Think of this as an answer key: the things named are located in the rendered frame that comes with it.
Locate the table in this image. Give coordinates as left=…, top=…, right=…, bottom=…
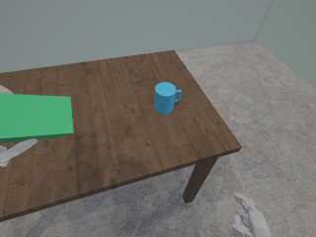
left=0, top=50, right=242, bottom=222

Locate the robot left hand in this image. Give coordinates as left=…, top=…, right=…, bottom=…
left=0, top=85, right=38, bottom=167

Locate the robot right hand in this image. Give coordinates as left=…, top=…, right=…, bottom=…
left=232, top=193, right=273, bottom=237

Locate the sponge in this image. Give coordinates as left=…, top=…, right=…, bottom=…
left=0, top=93, right=74, bottom=143

